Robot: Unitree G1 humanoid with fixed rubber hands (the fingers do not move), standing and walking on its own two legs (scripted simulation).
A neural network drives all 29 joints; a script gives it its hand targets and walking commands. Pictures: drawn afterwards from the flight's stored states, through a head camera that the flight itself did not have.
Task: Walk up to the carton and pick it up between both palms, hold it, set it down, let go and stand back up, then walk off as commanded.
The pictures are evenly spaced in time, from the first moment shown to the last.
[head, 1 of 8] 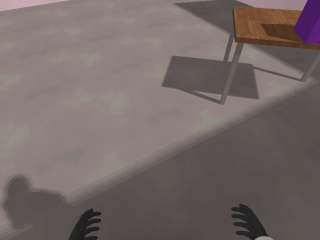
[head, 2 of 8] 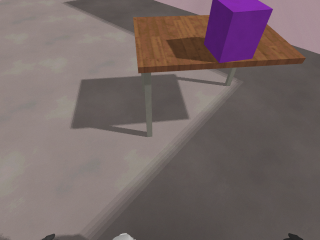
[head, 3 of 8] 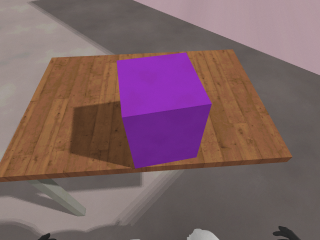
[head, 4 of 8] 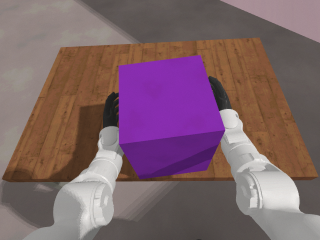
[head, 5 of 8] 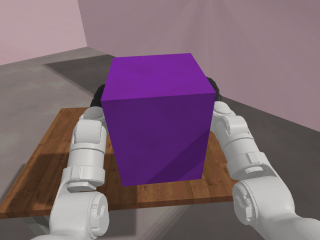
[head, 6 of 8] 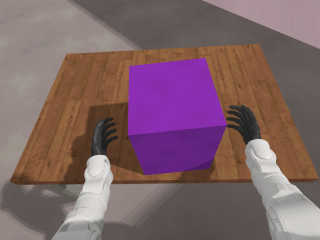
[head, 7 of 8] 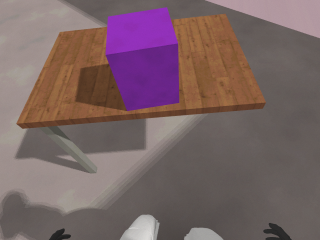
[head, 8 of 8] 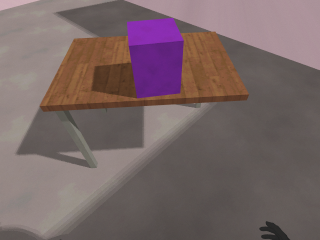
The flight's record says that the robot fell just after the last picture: no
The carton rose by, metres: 0.20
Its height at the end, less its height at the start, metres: +0.00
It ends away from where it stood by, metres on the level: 0.02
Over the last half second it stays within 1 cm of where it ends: yes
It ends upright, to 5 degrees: yes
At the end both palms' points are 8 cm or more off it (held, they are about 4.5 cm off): yes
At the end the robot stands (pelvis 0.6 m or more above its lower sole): yes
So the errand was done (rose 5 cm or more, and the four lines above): yes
